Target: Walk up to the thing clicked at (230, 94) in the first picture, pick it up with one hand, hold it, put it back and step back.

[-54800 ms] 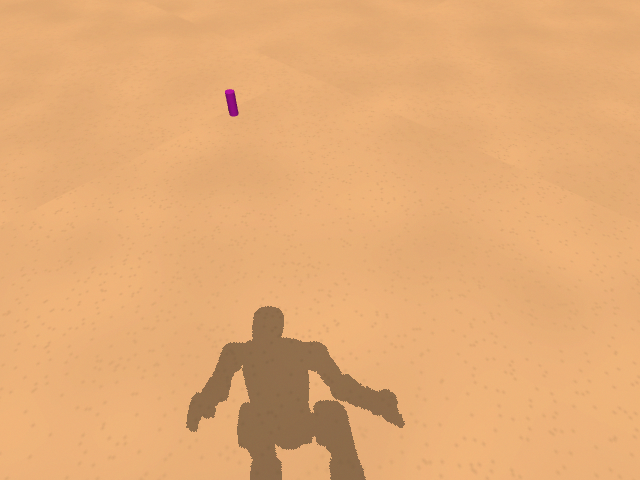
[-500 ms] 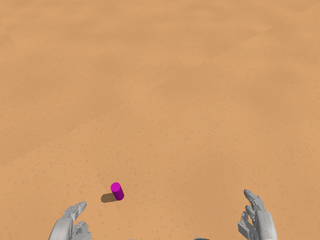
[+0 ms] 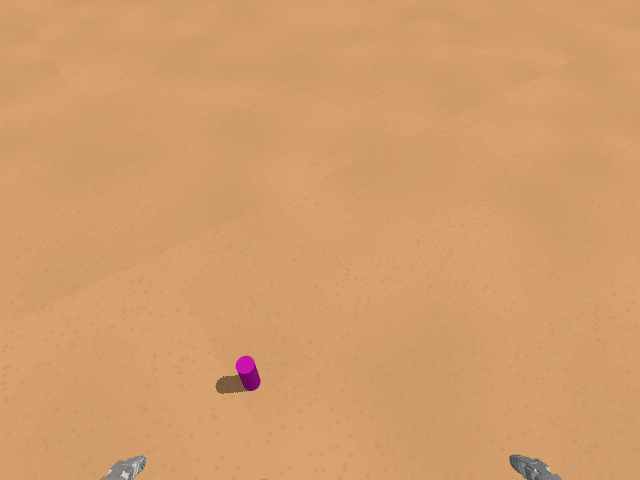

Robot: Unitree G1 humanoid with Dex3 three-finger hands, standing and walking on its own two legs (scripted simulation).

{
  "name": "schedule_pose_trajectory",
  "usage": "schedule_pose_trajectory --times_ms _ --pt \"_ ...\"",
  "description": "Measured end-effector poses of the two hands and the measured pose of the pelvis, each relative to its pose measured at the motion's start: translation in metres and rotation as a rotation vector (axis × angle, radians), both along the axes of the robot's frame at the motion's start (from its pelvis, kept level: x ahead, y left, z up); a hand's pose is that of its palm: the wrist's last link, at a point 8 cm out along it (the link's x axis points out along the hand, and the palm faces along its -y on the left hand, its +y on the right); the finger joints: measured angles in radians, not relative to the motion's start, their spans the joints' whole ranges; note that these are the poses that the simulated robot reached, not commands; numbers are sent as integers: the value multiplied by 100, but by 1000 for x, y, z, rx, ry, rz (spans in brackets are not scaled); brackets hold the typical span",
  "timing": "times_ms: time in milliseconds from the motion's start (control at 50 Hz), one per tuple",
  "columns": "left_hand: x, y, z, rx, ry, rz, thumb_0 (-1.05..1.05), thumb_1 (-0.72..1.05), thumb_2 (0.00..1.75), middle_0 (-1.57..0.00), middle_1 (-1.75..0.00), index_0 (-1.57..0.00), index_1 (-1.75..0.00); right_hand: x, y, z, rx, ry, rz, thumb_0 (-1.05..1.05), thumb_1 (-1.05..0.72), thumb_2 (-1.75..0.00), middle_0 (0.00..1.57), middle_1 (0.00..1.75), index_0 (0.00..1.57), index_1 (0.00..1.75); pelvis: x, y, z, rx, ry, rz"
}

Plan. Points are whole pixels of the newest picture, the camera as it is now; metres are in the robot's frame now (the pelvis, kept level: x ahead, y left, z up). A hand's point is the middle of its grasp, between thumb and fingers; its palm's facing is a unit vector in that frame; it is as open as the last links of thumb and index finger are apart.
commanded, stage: stand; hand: left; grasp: from above
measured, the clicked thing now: (248, 373) +0.50 +0.24 -0.67
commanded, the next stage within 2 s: none
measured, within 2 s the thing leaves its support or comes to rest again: neither
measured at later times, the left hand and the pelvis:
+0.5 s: hand out of the picture +0.03 +0.24 -0.13, palm faces +0.04 -0.94 -0.33, open 7.3 cm; pelvis -0.01 +0.00 +0.03, yaw +1 degrees
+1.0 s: hand out of the picture +0.05 +0.23 -0.13, palm faces +0.03 -0.94 -0.33, open 7.3 cm; pelvis +0.00 -0.01 +0.03, yaw +0 degrees
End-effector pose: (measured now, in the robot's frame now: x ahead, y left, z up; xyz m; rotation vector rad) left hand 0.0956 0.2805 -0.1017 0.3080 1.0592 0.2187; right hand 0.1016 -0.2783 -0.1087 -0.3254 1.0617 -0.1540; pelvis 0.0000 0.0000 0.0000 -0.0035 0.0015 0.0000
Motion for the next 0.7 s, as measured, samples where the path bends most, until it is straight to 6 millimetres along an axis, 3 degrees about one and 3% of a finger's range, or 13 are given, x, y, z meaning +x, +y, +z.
schedule_pose_trajectory --times_ms 140,260,380,700 --pt "-47 1 -3 -21 142 61 0 91 90 -20 -30 -20 -30 -27 0 2 12 99 -46 1 -91 -90 20 30 20 30 1 0 14 -1 -34 8" --pt "-69 -3 -1 -37 209 88 0 91 90 -20 -30 -20 -30 -41 4 4 29 152 -63 1 -91 -90 20 30 20 30 0 0 23 0 -57 10" --pt "-75 -4 3 -35 223 95 0 91 90 -20 -30 -20 -30 -46 5 5 40 167 -71 1 -91 -90 20 30 20 30 -3 -1 28 1 -74 14" --pt "-68 1 11 -15 212 89 0 91 90 -20 -30 -20 -30 -52 -10 10 27 178 -77 1 -91 -90 20 30 20 30 -8 -7 32 0 -79 14"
